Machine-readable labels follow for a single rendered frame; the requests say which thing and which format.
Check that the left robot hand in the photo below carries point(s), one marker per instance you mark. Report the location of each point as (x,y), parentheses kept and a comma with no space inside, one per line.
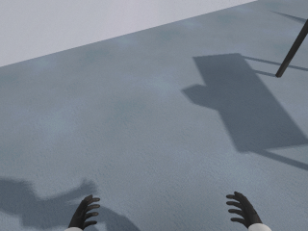
(79,218)

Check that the table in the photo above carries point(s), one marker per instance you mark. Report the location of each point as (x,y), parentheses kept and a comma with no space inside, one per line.
(300,38)

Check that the right robot hand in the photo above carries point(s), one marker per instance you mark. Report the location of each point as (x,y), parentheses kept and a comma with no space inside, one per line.
(247,211)

